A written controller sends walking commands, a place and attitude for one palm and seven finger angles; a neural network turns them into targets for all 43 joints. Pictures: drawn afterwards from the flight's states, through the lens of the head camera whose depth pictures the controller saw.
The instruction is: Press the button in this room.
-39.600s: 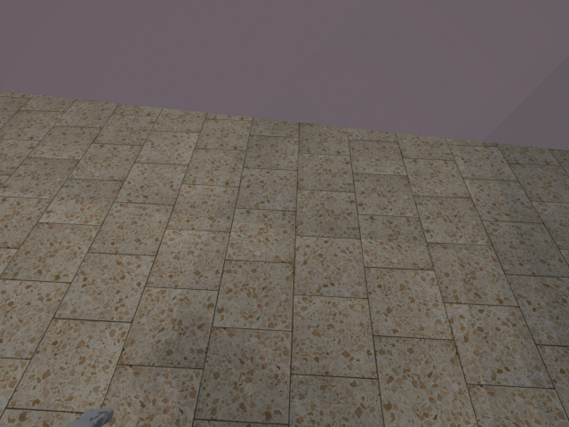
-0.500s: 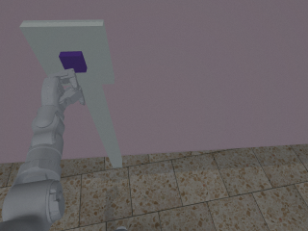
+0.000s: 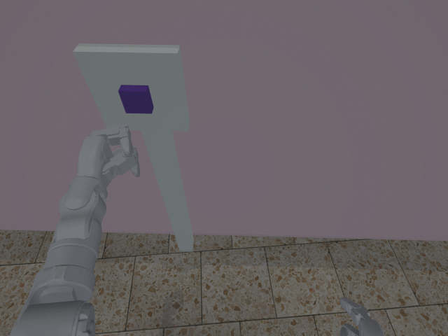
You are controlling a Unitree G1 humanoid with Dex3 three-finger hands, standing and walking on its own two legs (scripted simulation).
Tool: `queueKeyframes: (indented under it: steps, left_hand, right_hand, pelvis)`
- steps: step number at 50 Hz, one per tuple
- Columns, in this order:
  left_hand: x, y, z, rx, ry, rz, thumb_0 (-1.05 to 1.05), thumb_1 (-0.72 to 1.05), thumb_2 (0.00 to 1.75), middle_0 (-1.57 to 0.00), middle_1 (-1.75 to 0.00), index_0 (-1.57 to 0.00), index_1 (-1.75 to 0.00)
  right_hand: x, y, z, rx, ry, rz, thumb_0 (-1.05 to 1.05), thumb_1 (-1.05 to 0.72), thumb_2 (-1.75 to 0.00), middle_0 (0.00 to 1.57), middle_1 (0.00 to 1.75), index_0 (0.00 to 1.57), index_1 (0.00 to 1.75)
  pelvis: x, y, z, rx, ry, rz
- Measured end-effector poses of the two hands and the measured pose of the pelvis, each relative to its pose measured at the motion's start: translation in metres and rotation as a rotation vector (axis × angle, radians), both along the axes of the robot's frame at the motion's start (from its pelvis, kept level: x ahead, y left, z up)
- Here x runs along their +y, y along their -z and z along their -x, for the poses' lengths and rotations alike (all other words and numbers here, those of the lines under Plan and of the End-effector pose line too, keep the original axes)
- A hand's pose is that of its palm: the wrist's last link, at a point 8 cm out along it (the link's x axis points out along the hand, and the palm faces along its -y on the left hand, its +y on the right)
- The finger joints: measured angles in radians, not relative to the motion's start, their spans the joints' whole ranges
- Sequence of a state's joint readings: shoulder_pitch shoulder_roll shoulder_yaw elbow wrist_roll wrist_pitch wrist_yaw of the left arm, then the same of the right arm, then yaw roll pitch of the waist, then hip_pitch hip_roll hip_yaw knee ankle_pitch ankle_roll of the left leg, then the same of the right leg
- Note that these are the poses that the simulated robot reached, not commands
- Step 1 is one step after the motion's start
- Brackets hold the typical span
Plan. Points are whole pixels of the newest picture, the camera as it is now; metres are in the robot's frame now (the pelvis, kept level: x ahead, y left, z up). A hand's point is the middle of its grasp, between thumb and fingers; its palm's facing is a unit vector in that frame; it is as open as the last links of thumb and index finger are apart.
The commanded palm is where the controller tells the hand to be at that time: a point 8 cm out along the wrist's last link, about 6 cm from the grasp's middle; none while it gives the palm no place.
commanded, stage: draw the hand back to the body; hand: left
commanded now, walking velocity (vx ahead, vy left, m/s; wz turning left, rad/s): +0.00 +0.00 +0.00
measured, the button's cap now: (137, 98) +0.53 +0.20 +0.14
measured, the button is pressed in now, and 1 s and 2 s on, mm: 0 0 0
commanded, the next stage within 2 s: step back with the hand held close in 1.40 s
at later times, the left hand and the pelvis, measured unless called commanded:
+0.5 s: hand (97, 197) +0.29 +0.20 +0.14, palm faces +0.09 -0.99 -0.15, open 3.1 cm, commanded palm +0.25 +0.25 +0.15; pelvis -0.01 +0.00 +0.02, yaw +0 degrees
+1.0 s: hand (40, 237) +0.21 +0.23 +0.17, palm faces +0.33 -0.87 -0.36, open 3.1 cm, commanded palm +0.16 +0.28 +0.19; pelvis +0.01 +0.01 +0.03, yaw -1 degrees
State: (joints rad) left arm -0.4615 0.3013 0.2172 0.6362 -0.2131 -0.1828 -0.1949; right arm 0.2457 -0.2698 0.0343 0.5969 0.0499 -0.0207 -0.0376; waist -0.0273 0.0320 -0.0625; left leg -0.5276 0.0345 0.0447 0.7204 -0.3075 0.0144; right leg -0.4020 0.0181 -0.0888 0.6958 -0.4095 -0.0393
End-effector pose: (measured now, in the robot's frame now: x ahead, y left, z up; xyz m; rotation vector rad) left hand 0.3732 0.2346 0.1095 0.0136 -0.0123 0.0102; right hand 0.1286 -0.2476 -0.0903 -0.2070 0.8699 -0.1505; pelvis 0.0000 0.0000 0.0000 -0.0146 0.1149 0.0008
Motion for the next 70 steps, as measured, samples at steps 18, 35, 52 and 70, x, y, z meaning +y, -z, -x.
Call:
queueKeyframes:
  steps: [18, 35, 52, 70]
  left_hand:
    - [0.015, -0.024, 0.079, -0.035, -0.013, -0.021, 0.02, 0.90, 0.90, -1.30, -1.50, -1.30, -1.50]
    - [0.026, -0.052, 0.156, -0.064, -0.256, -0.281, 0.02, 0.90, 0.90, -1.30, -1.50, -1.30, -1.50]
    - [0.038, -0.083, 0.204, -0.108, -0.325, -0.400, 0.02, 0.89, 0.90, -1.30, -1.50, -1.30, -1.50]
    - [0.042, -0.087, 0.227, -0.111, -0.379, -0.418, 0.02, 0.89, 0.90, -1.30, -1.50, -1.30, -1.50]
  right_hand:
    - [0.003, -0.015, -0.010, -0.109, -0.001, -0.022, 0.02, -0.90, -0.90, 0.20, 0.30, 0.20, 0.30]
    - [0.031, -0.044, -0.054, -0.189, -0.105, -0.011, 0.02, -0.90, -0.90, 0.20, 0.30, 0.20, 0.30]
    - [0.035, -0.040, -0.061, -0.167, -0.106, -0.032, 0.02, -0.90, -0.90, 0.20, 0.30, 0.21, 0.30]
    - [0.033, -0.044, -0.066, -0.196, -0.120, -0.016, 0.02, -0.90, -0.90, 0.20, 0.30, 0.20, 0.30]
  pelvis:
    - [-0.001, -0.009, 0.002, -0.079, 0.011, -0.009]
    - [0.001, -0.028, 0.001, -0.176, 0.013, -0.010]
    - [0.006, -0.030, -0.013, -0.198, 0.015, -0.011]
    - [0.001, -0.029, -0.011, -0.202, 0.007, -0.010]
